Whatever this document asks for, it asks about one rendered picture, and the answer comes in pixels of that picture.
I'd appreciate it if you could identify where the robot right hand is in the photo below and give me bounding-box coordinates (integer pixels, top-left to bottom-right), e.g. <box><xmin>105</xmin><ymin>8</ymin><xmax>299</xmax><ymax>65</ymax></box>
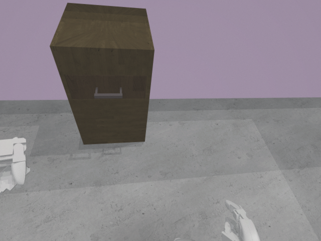
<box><xmin>222</xmin><ymin>200</ymin><xmax>260</xmax><ymax>241</ymax></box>

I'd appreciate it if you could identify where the drawer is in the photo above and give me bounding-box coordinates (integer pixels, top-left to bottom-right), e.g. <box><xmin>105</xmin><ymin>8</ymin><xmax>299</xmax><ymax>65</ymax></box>
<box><xmin>66</xmin><ymin>75</ymin><xmax>147</xmax><ymax>99</ymax></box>

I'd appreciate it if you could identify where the robot left hand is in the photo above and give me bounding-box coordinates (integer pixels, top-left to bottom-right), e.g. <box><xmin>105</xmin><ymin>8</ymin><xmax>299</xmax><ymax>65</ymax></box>
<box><xmin>0</xmin><ymin>137</ymin><xmax>30</xmax><ymax>196</ymax></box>

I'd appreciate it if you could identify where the cabinet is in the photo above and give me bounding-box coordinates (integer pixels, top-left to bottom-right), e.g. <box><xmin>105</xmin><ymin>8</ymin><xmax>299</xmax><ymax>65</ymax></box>
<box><xmin>50</xmin><ymin>3</ymin><xmax>154</xmax><ymax>145</ymax></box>

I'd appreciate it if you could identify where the handle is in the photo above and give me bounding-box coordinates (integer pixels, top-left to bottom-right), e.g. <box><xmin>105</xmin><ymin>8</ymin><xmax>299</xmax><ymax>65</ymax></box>
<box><xmin>94</xmin><ymin>87</ymin><xmax>122</xmax><ymax>98</ymax></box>

